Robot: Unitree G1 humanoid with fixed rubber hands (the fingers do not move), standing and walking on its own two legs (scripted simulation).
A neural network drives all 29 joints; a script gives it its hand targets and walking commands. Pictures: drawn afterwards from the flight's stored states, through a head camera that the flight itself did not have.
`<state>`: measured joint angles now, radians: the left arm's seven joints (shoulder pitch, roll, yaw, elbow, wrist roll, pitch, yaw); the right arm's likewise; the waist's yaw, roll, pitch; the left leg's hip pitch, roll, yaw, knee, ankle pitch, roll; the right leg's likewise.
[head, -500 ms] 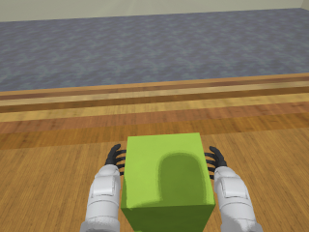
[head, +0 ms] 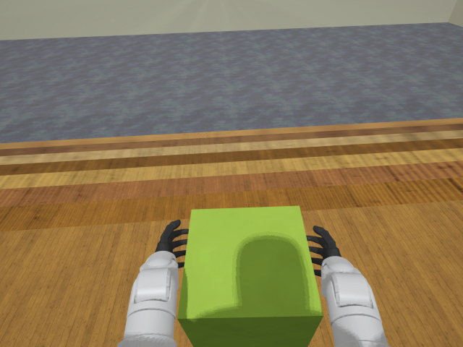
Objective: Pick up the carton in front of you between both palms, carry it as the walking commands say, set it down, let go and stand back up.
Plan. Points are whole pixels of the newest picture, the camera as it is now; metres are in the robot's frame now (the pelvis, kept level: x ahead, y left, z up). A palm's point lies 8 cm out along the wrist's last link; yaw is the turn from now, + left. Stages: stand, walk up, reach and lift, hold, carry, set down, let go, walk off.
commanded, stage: reach and lift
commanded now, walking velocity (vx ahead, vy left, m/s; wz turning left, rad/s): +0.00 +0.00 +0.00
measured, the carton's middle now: (248, 285) +0.29 +0.00 -0.05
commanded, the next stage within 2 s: hold in 0.16 s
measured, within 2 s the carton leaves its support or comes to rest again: neither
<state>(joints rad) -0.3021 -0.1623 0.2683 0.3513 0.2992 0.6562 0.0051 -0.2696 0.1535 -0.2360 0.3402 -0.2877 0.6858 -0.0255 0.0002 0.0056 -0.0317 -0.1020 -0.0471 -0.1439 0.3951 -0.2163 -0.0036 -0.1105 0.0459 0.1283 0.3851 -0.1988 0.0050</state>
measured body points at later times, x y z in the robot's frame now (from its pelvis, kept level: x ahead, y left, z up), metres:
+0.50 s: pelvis -0.01 +0.00 +0.00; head -0.07 +0.00 +0.45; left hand +0.30 +0.15 +0.05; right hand +0.29 -0.15 +0.04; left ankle +0.00 +0.12 -0.74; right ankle +0.01 -0.12 -0.74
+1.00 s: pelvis +0.06 +0.01 +0.00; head +0.04 +0.02 +0.45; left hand +0.36 +0.17 +0.08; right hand +0.35 -0.13 +0.07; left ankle +0.00 +0.12 -0.74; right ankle +0.08 -0.10 -0.73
